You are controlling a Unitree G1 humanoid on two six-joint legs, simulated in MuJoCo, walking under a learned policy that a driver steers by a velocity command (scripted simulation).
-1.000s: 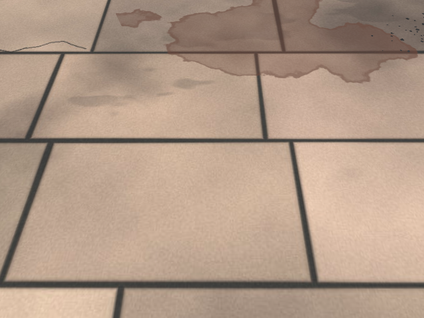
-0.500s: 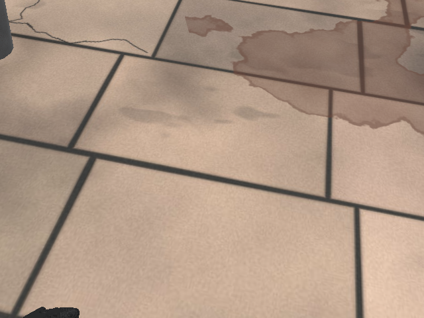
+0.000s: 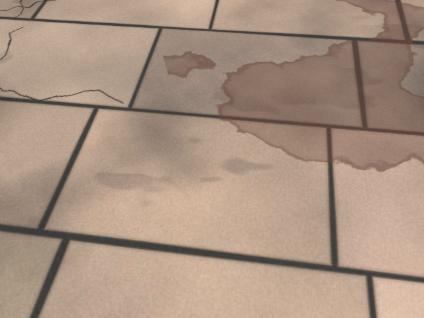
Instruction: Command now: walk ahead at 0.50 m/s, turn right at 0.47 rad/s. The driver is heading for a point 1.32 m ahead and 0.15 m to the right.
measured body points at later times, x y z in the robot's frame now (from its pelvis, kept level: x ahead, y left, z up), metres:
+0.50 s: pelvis +0.28 +0.03 +0.00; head +0.30 +0.03 +0.45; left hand +0.51 +0.25 -0.10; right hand +0.25 -0.26 -0.12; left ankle +0.28 +0.14 -0.75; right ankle +0.32 -0.15 -0.67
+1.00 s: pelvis +0.52 -0.11 +0.00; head +0.54 -0.12 +0.45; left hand +0.66 +0.14 -0.12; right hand +0.56 -0.42 -0.12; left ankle +0.65 +0.03 -0.67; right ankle +0.47 -0.20 -0.75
